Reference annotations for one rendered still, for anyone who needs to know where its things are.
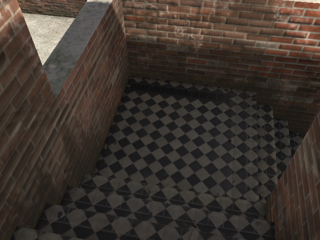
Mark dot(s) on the stairs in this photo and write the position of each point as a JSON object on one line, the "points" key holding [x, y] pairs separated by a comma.
{"points": [[276, 146], [106, 208]]}

